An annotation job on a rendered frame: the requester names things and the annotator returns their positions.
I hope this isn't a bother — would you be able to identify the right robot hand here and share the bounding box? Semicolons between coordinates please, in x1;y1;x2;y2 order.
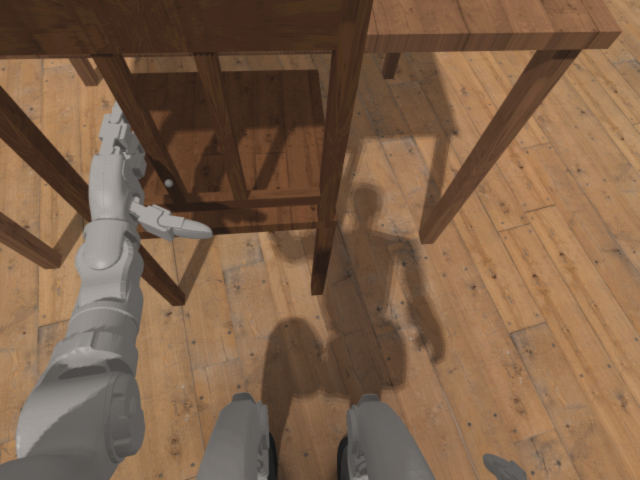
483;453;528;480

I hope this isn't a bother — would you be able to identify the right robot shin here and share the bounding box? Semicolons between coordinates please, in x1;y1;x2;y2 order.
347;394;379;480

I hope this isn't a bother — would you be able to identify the right robot thigh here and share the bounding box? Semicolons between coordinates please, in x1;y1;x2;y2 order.
346;401;436;480

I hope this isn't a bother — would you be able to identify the left robot hand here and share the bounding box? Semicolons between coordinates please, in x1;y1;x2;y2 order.
88;101;213;241

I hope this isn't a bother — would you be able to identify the left robot upper arm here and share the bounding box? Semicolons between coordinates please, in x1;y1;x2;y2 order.
0;371;145;480

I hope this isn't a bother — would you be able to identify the left robot forearm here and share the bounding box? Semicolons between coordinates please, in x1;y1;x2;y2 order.
15;218;144;459

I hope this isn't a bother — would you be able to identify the table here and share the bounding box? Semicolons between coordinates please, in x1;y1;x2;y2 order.
0;0;622;269

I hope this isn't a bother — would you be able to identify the chair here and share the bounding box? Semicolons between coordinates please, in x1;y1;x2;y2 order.
0;0;373;306

